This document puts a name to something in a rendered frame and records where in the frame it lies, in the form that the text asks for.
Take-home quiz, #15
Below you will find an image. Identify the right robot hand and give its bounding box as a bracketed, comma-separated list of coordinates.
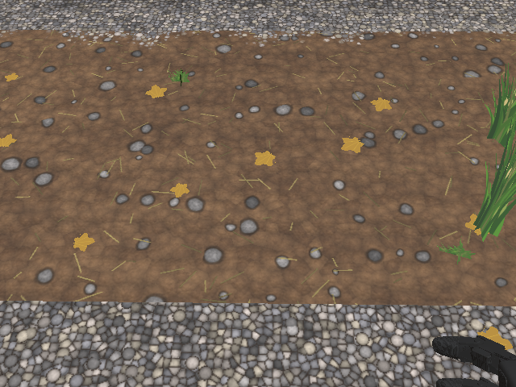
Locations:
[432, 335, 516, 387]

